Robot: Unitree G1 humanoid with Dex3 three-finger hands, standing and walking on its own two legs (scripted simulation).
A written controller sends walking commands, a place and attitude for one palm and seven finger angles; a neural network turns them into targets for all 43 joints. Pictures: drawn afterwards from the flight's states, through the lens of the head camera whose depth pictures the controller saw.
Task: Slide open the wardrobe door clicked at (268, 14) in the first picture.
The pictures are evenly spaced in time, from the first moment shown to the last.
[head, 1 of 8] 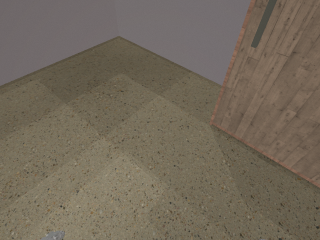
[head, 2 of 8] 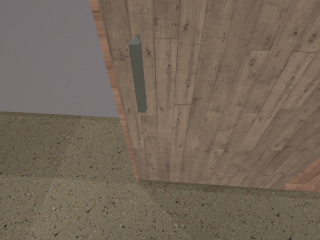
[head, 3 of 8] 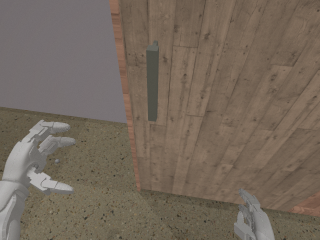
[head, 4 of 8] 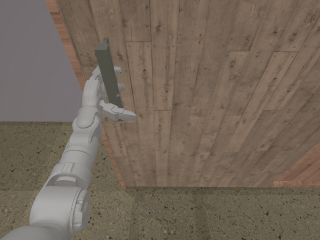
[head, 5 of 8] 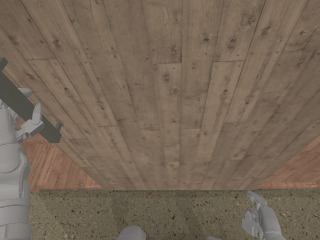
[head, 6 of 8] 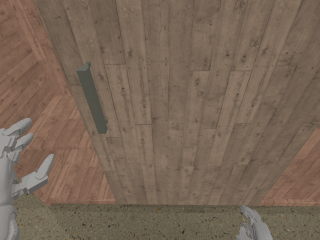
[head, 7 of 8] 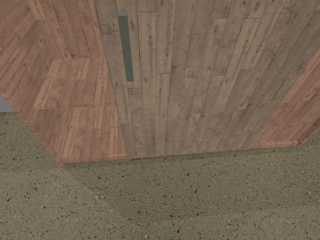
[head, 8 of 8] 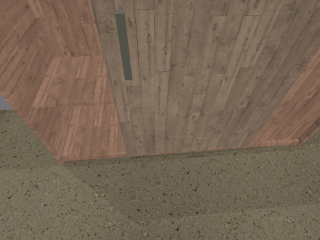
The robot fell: no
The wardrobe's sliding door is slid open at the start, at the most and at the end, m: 0.00 0.45 0.44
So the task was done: yes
